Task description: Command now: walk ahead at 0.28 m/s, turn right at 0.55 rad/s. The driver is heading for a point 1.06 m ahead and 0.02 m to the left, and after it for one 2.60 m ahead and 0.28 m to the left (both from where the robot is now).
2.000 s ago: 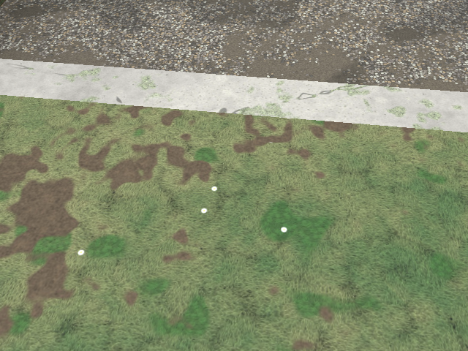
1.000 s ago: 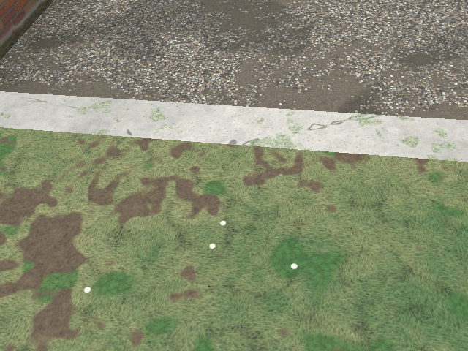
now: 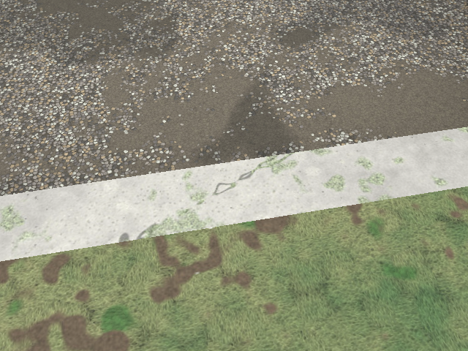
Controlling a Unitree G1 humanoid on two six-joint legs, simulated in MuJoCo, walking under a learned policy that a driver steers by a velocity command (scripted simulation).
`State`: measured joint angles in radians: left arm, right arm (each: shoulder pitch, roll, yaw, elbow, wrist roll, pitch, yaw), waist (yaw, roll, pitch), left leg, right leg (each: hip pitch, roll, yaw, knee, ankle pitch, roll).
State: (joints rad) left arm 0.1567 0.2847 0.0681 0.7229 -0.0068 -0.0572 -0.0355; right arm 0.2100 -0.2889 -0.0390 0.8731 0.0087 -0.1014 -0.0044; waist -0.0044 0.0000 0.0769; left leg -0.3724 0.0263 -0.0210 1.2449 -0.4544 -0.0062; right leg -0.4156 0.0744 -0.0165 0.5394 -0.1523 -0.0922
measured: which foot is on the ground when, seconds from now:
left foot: up 0.00-0.34, down 0.36-1.00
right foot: down 0.00-0.36, up 0.38-0.66, down 0.68-1.00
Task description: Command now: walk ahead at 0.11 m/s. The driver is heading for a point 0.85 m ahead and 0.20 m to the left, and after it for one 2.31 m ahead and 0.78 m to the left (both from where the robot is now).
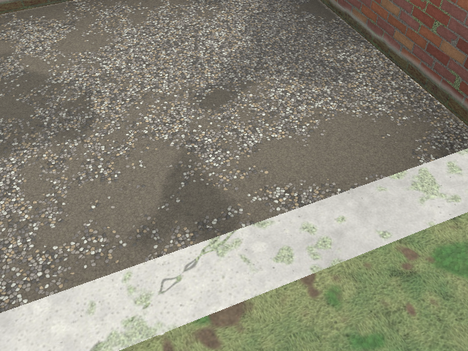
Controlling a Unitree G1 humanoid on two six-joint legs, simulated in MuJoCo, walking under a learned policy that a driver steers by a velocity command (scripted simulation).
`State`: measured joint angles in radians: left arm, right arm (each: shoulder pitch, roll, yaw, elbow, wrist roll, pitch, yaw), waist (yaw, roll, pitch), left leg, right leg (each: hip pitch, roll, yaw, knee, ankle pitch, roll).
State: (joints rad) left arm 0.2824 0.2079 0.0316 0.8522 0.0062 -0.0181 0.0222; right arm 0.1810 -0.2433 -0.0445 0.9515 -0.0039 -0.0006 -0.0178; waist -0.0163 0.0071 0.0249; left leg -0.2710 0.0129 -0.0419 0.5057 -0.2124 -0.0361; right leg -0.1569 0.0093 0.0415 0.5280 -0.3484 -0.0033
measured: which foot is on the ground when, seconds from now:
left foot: down 0.00-0.68, up 0.70-1.00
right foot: down 0.00-0.22, up 0.24-0.66, down 0.68-1.00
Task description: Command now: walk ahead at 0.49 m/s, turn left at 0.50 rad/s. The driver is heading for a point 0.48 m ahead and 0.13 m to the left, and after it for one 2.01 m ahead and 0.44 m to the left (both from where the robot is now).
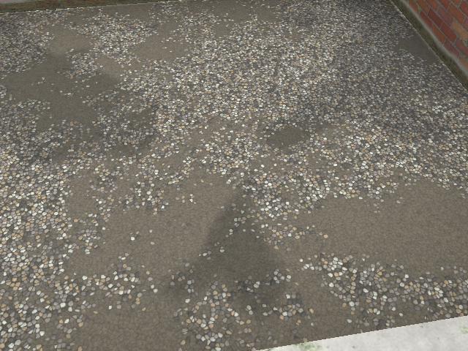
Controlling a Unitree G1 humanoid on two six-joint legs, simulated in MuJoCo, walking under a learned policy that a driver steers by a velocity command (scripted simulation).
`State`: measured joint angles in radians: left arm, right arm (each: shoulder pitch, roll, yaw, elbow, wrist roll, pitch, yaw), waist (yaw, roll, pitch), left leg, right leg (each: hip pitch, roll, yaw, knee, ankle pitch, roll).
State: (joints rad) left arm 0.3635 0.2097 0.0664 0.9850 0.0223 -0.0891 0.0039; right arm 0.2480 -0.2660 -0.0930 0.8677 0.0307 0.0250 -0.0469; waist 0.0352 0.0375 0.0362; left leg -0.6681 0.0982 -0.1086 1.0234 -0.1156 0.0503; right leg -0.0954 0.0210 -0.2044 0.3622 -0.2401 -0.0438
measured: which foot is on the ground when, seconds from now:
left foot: up 0.00-0.22, down 0.24-1.00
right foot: down 0.00-0.24, up 0.26-0.66, down 0.68-1.00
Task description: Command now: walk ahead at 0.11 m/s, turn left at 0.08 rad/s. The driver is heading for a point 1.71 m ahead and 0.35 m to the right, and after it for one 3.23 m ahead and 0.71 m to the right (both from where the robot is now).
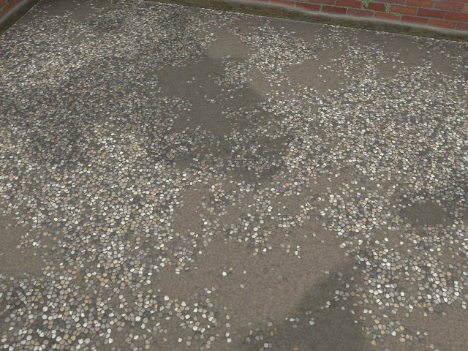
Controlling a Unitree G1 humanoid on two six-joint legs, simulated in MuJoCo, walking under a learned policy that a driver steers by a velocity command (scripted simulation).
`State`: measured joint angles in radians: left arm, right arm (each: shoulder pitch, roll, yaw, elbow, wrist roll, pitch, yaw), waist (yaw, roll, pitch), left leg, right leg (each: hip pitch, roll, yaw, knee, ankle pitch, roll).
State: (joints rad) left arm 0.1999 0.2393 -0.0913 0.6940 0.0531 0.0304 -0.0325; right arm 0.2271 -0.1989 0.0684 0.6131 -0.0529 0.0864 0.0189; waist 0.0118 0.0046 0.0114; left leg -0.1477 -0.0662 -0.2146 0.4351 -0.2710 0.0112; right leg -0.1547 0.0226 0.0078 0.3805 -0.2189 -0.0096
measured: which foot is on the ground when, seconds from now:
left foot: down 0.00-1.00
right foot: down 0.00-1.00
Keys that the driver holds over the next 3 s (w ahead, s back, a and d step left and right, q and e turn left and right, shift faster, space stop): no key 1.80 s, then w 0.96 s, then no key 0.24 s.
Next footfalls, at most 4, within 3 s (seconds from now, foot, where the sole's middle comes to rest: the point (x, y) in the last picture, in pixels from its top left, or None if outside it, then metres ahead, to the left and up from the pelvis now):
none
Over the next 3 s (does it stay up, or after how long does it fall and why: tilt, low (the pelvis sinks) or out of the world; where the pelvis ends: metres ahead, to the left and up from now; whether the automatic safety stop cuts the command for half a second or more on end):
stays up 0.01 -0.01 0.01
